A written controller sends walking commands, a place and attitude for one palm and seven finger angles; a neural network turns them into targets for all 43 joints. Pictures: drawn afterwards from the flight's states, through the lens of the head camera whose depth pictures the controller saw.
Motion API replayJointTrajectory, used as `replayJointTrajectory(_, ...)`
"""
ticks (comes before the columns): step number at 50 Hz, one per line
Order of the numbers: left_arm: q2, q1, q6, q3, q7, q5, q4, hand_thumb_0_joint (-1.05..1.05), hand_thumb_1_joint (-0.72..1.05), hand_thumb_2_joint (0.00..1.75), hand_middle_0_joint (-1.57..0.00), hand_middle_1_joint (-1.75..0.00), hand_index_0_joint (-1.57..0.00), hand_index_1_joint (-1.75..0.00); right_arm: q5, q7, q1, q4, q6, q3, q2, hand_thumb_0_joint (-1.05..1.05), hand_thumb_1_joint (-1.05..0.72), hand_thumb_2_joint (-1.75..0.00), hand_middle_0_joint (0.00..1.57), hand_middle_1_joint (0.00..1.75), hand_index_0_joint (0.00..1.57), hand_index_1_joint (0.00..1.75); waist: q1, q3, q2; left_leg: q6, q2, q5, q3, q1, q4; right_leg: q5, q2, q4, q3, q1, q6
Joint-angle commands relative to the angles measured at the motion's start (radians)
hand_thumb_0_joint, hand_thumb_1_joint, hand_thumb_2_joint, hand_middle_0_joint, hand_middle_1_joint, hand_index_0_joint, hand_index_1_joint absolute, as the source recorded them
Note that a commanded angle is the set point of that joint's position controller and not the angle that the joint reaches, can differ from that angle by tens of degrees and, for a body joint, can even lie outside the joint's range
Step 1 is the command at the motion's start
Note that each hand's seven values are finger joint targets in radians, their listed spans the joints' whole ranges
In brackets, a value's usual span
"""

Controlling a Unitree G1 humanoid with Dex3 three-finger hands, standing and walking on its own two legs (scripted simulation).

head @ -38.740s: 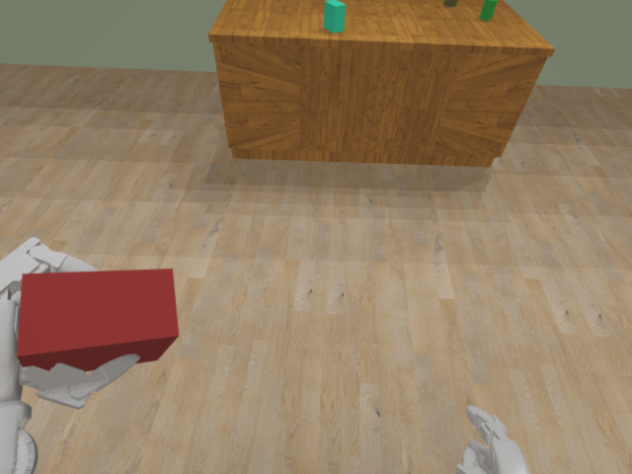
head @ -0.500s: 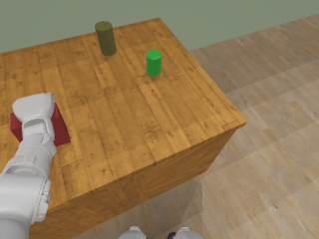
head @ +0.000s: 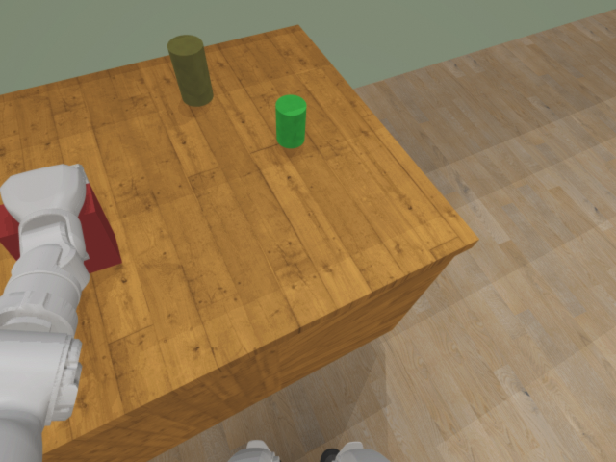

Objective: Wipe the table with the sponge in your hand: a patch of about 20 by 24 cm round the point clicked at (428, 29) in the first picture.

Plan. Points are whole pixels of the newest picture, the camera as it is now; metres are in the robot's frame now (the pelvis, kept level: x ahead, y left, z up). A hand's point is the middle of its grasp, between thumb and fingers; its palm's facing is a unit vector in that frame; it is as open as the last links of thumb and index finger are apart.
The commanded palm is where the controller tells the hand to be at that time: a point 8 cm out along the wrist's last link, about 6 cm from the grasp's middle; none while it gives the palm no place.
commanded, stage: slide across to the middle lane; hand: left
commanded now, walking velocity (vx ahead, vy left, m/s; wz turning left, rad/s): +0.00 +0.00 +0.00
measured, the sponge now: (70, 244) +0.42 +0.35 -0.04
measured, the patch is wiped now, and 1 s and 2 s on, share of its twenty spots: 0.30 0.30 0.40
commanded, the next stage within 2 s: wipe back along the middle lane in 0.44 s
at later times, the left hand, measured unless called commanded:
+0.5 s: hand (115, 212) +0.45 +0.27 +0.01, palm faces -0.11 -0.01 -0.99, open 10.3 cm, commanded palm +0.44 +0.24 +0.05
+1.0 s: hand (128, 226) +0.43 +0.25 +0.00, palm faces -0.11 +0.01 -0.99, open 10.3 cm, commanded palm +0.40 +0.23 +0.04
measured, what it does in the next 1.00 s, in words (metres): stands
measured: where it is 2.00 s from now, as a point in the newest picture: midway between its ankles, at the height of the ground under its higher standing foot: outside the picture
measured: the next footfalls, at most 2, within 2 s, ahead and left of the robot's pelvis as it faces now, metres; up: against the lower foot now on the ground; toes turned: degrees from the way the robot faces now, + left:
none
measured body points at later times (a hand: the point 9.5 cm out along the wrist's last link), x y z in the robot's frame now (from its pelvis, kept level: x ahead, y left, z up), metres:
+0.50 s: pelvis +0.02 +0.01 +0.01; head +0.10 +0.02 +0.46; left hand +0.45 +0.27 +0.06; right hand +0.10 -0.25 -0.12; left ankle +0.01 +0.07 -0.70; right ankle +0.02 -0.10 -0.70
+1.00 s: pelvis +0.01 -0.01 +0.01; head +0.08 +0.00 +0.46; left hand +0.43 +0.25 +0.06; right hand +0.08 -0.28 -0.12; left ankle +0.01 +0.07 -0.70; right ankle +0.02 -0.10 -0.70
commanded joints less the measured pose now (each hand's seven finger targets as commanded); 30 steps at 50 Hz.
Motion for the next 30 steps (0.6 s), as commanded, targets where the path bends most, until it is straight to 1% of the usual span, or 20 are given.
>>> replayJointTrajectory(1,0.096,-0.398,-0.016,-0.031,0.037,-0.023,-0.181,0.0,0.1,1.3,-1.2,-1.6,-1.2,-1.6,-0.001,-0.006,0.055,-0.056,-0.02,-0.058,-0.167,0.0,-0.9,-0.9,0.2,0.3,0.2,0.3,-0.043,-0.358,0.048,-0.038,0.049,0.334,-0.097,0.399,-0.121,0.157,-0.023,-0.1,0.038,0.126,-0.013)
replayJointTrajectory(3,0.1,-0.416,-0.002,-0.02,0.047,-0.013,-0.182,0.0,0.1,1.3,-1.2,-1.6,-1.2,-1.6,-0.001,-0.005,0.043,-0.043,-0.019,-0.058,-0.169,0.0,-0.9,-0.9,0.2,0.3,0.2,0.3,-0.037,-0.345,0.069,-0.051,0.054,0.358,-0.112,0.431,-0.137,0.149,-0.024,-0.101,0.035,0.11,-0.019)
replayJointTrajectory(4,0.061,-0.425,0.009,-0.057,0.05,-0.003,-0.178,0.0,0.1,1.3,-1.2,-1.6,-1.2,-1.6,-0.003,-0.002,0.045,-0.04,-0.017,-0.059,-0.165,0.0,-0.9,-0.9,0.2,0.3,0.2,0.3,-0.043,-0.34,0.077,-0.056,0.055,0.38,-0.115,0.456,-0.138,0.152,-0.023,-0.103,0.027,0.097,-0.02)
replayJointTrajectory(6,0.012,-0.441,0.024,-0.086,0.057,0.003,-0.173,0.0,0.1,1.3,-1.2,-1.6,-1.2,-1.6,-0.007,0.006,0.041,-0.034,-0.015,-0.061,-0.161,0.0,-0.9,-0.9,0.2,0.3,0.2,0.3,-0.044,-0.341,0.091,-0.068,0.061,0.405,-0.127,0.487,-0.145,0.153,-0.022,-0.103,0.02,0.079,-0.021)
replayJointTrajectory(7,0.02,-0.423,0.036,-0.07,0.06,0.006,-0.148,0.0,0.1,1.3,-1.2,-1.6,-1.2,-1.6,-0.008,0.008,0.037,-0.03,-0.01,-0.062,-0.161,0.0,-0.9,-0.9,0.2,0.3,0.2,0.3,-0.038,-0.329,0.068,-0.072,0.063,0.411,-0.13,0.487,-0.149,0.152,-0.021,-0.105,0.018,0.083,-0.023)
replayJointTrajectory(8,0.011,-0.444,0.036,-0.064,0.065,-0.002,-0.167,0.0,0.1,1.3,-1.2,-1.6,-1.2,-1.6,-0.009,0.009,0.028,-0.027,-0.01,-0.063,-0.163,0.0,-0.9,-0.9,0.2,0.3,0.2,0.3,-0.036,-0.342,0.085,-0.084,0.071,0.466,-0.143,0.518,-0.15,0.171,-0.024,-0.097,0.016,0.072,-0.025)
replayJointTrajectory(9,-0.007,-0.407,0.044,-0.064,0.069,-0.008,-0.158,0.0,0.1,1.3,-1.2,-1.6,-1.2,-1.6,-0.013,0.012,0.031,-0.029,-0.009,-0.066,-0.16,0.0,-0.9,-0.9,0.2,0.3,0.2,0.3,-0.019,-0.364,0.08,-0.088,0.071,0.519,-0.142,0.537,-0.146,0.185,-0.021,-0.093,0.011,0.085,-0.025)
replayJointTrajectory(11,-0.058,-0.413,0.052,-0.091,0.073,-0.014,-0.161,0.0,0.1,1.3,-1.2,-1.6,-1.2,-1.6,-0.015,0.021,0.019,-0.032,-0.001,-0.067,-0.152,0.0,-0.9,-0.9,0.2,0.3,0.2,0.3,-0.022,-0.377,0.074,-0.093,0.075,0.559,-0.139,0.553,-0.14,0.203,-0.022,-0.095,0.011,0.091,-0.022)
replayJointTrajectory(13,-0.02,-0.381,0.068,-0.044,0.085,-0.004,-0.151,0.0,0.1,1.3,-1.2,-1.6,-1.2,-1.6,-0.018,0.025,0.012,-0.031,0.009,-0.067,-0.157,0.0,-0.9,-0.9,0.2,0.3,0.2,0.3,-0.004,-0.404,0.056,-0.099,0.076,0.637,-0.138,0.552,-0.134,0.25,-0.023,-0.086,0.016,0.131,-0.024)
replayJointTrajectory(16,-0.046,-0.378,0.099,-0.058,0.104,0.007,-0.149,0.0,0.1,1.3,-1.2,-1.6,-1.2,-1.6,-0.025,0.035,0.001,-0.034,0.021,-0.066,-0.152,0.0,-0.9,-0.9,0.2,0.3,0.2,0.3,-0.002,-0.41,0.039,-0.096,0.073,0.679,-0.121,0.541,-0.127,0.304,-0.025,-0.086,0.019,0.161,-0.021)
replayJointTrajectory(17,-0.038,-0.363,0.113,-0.048,0.111,0.01,-0.131,0.0,0.1,1.3,-1.2,-1.6,-1.2,-1.6,-0.024,0.037,-0.006,-0.035,0.026,-0.066,-0.152,0.0,-0.9,-0.9,0.2,0.3,0.2,0.3,0.001,-0.399,0.011,-0.092,0.067,0.643,-0.111,0.515,-0.131,0.306,-0.027,-0.092,0.022,0.184,-0.02)
replayJointTrajectory(18,-0.03,-0.377,0.119,-0.034,0.118,0.005,-0.14,0.0,0.1,1.3,-1.2,-1.6,-1.2,-1.6,-0.024,0.036,-0.015,-0.036,0.025,-0.064,-0.154,0.0,-0.9,-0.9,0.2,0.3,0.2,0.3,0.004,-0.405,0.015,-0.093,0.065,0.659,-0.109,0.507,-0.134,0.334,-0.031,-0.088,0.026,0.201,-0.021)
replayJointTrajectory(19,-0.046,-0.373,0.129,-0.049,0.122,0.002,-0.139,0.0,0.1,1.3,-1.2,-1.6,-1.2,-1.6,-0.024,0.037,-0.015,-0.038,0.025,-0.064,-0.153,0.0,-0.9,-0.9,0.2,0.3,0.2,0.3,0.004,-0.408,-0.001,-0.089,0.064,0.652,-0.107,0.502,-0.135,0.342,-0.031,-0.086,0.023,0.214,-0.019)
replayJointTrajectory(22,-0.046,-0.412,0.153,-0.064,0.127,0.003,-0.118,0.0,0.1,1.3,-1.2,-1.6,-1.2,-1.6,-0.021,0.035,-0.028,-0.035,0.025,-0.057,-0.152,0.0,-0.9,-0.9,0.2,0.3,0.2,0.3,-0.014,-0.389,-0.02,-0.07,0.047,0.527,-0.08,0.45,-0.149,0.345,-0.036,-0.105,0.037,0.253,-0.016)
replayJointTrajectory(24,-0.074,-0.459,0.158,-0.095,0.124,0.003,-0.13,0.0,0.1,1.3,-1.2,-1.6,-1.2,-1.6,-0.019,0.031,-0.032,-0.031,0.02,-0.057,-0.15,0.0,-0.9,-0.9,0.2,0.3,0.2,0.3,-0.028,-0.376,0.002,-0.065,0.047,0.494,-0.081,0.452,-0.155,0.328,-0.04,-0.11,0.037,0.241,-0.016)
replayJointTrajectory(25,-0.064,-0.464,0.163,-0.09,0.124,0.006,-0.111,0.0,0.1,1.3,-1.2,-1.6,-1.2,-1.6,-0.017,0.03,-0.032,-0.028,0.018,-0.056,-0.149,0.0,-0.9,-0.9,0.2,0.3,0.2,0.3,-0.029,-0.359,0.013,-0.064,0.046,0.467,-0.081,0.448,-0.16,0.303,-0.04,-0.116,0.034,0.229,-0.018)
replayJointTrajectory(26,-0.077,-0.476,0.163,-0.103,0.122,0.004,-0.116,0.0,0.1,1.3,-1.2,-1.6,-1.2,-1.6,-0.017,0.028,-0.034,-0.026,0.016,-0.055,-0.149,0.0,-0.9,-0.9,0.2,0.3,0.2,0.3,-0.034,-0.376,0.02,-0.06,0.045,0.452,-0.078,0.455,-0.16,0.3,-0.04,-0.118,0.038,0.23,-0.017)
replayJointTrajectory(27,-0.066,-0.469,0.163,-0.093,0.121,0.006,-0.104,0.0,0.1,1.3,-1.2,-1.6,-1.2,-1.6,-0.017,0.027,-0.029,-0.024,0.015,-0.056,-0.149,0.0,-0.9,-0.9,0.2,0.3,0.2,0.3,-0.033,-0.375,0.017,-0.058,0.043,0.446,-0.074,0.449,-0.157,0.304,-0.041,-0.119,0.04,0.238,-0.018)
replayJointTrajectory(29,-0.083,-0.392,0.157,-0.085,0.113,-0.012,-0.092,0.0,0.1,1.3,-1.2,-1.6,-1.2,-1.6,-0.017,0.028,-0.029,-0.034,0.011,-0.056,-0.147,0.0,-0.9,-0.9,0.2,0.3,0.2,0.3,-0.007,-0.408,0.024,-0.059,0.038,0.467,-0.071,0.453,-0.159,0.322,-0.039,-0.115,0.04,0.27,-0.02)
replayJointTrajectory(30,-0.068,-0.377,0.154,-0.075,0.11,-0.016,-0.088,0.0,0.1,1.3,-1.2,-1.6,-1.2,-1.6,-0.016,0.027,-0.032,-0.036,0.012,-0.053,-0.147,0.0,-0.9,-0.9,0.2,0.3,0.2,0.3,-0.006,-0.402,0.008,-0.054,0.034,0.446,-0.063,0.433,-0.158,0.331,-0.041,-0.119,0.046,0.286,-0.019)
